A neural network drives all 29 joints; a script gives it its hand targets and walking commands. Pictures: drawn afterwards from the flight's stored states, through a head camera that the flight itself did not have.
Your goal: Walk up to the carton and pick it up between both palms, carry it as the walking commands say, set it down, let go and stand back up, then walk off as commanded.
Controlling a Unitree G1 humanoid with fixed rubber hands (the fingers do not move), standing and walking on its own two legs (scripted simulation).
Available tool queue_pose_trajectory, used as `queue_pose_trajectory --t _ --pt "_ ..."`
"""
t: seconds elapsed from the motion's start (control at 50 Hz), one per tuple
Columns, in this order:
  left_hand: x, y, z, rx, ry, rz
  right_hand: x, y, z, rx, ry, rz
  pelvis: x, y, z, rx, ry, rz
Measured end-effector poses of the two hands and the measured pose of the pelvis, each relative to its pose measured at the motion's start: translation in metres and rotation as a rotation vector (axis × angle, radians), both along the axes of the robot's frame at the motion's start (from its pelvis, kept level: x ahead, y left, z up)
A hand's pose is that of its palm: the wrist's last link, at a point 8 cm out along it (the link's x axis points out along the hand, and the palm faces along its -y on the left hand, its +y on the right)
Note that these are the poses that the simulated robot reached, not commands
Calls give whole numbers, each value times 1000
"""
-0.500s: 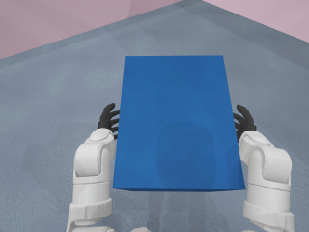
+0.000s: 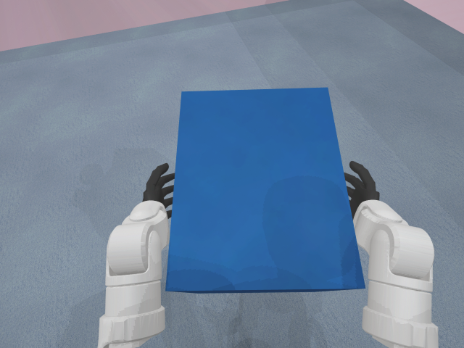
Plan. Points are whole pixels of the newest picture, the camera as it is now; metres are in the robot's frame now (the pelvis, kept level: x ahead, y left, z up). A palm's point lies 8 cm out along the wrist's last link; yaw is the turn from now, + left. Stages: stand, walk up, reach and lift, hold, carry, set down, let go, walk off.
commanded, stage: carry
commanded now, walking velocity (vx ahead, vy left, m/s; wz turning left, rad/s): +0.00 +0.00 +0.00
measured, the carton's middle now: (254, 202) +0.37 +0.01 +0.04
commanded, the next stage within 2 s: none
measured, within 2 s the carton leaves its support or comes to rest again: neither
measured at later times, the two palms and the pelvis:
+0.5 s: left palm (140, 246) +0.25 +0.18 +0.10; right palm (373, 252) +0.26 -0.15 +0.09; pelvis -0.05 +0.01 +0.00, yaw +1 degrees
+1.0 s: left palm out of the picture +0.13 +0.34 +0.08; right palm (239, 273) +0.23 +0.03 +0.07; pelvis -0.07 +0.11 +0.00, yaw +16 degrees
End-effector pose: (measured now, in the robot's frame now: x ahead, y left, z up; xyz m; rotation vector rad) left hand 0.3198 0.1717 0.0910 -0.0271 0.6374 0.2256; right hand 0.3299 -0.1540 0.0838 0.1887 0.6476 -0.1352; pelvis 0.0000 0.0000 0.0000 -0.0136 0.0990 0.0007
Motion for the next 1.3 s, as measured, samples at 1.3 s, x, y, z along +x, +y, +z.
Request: queue_pose_trajectory --t 1.3 --pt "-260 221 12 32 3 419 -135 251 -8 70 1 399 -109 149 6 75 -48 413"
